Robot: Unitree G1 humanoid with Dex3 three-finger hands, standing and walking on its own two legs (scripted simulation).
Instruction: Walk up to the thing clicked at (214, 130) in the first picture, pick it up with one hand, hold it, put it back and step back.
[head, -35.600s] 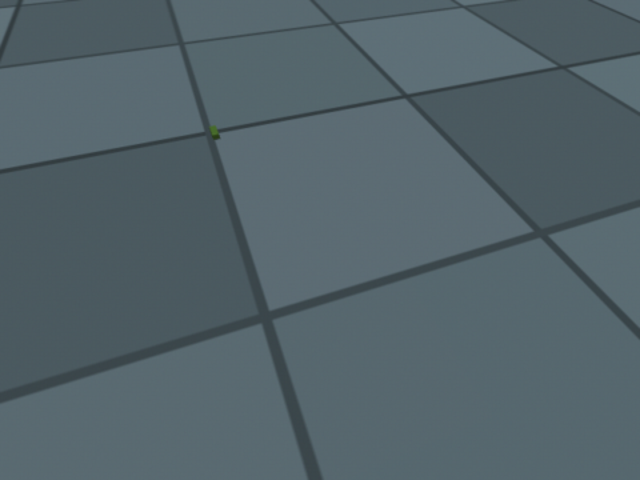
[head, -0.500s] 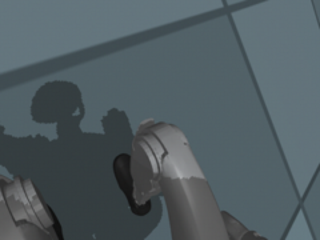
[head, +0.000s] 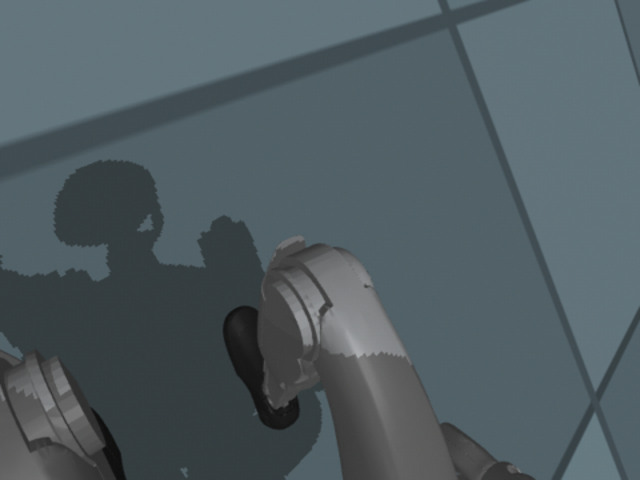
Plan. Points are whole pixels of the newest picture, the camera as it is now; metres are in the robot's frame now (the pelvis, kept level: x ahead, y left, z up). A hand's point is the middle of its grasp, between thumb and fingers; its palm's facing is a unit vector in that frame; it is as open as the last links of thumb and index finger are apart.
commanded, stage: close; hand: left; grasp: from above
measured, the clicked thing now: out of the picture +0.46 +0.37 -0.29
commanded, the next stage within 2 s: settle in 1.30 s
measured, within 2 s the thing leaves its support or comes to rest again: leaves its support in 1.64 s
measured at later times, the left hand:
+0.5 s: hand out of the picture +0.44 +0.36 -0.26, palm faces -0.43 -0.20 -0.88, open 10.6 cm
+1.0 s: hand out of the picture +0.44 +0.36 -0.26, palm faces -0.41 -0.19 -0.89, open 7.8 cm
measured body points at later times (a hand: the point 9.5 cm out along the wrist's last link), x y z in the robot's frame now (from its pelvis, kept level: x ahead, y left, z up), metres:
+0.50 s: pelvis +0.00 +0.00 +0.00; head +0.29 +0.14 +0.31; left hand +0.46 +0.37 -0.21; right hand +0.05 -0.25 -0.04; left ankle +0.06 +0.12 -0.27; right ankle +0.12 -0.12 -0.27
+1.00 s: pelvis +0.00 +0.00 +0.00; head +0.29 +0.14 +0.31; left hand +0.46 +0.37 -0.21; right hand +0.05 -0.25 -0.04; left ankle +0.06 +0.12 -0.27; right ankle +0.12 -0.12 -0.27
